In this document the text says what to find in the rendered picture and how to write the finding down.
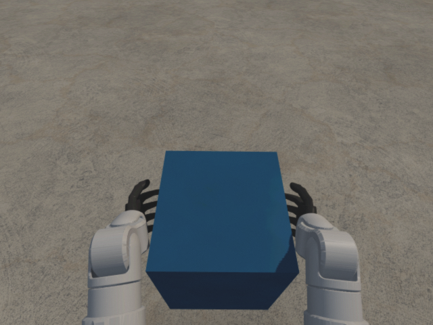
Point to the robot right hand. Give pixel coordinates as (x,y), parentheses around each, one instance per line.
(304,202)

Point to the carton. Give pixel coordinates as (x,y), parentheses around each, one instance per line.
(221,237)

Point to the robot left hand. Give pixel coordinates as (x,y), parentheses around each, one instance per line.
(136,200)

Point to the left robot forearm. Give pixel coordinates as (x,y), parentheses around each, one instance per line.
(114,271)

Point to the right robot forearm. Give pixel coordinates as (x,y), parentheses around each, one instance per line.
(332,272)

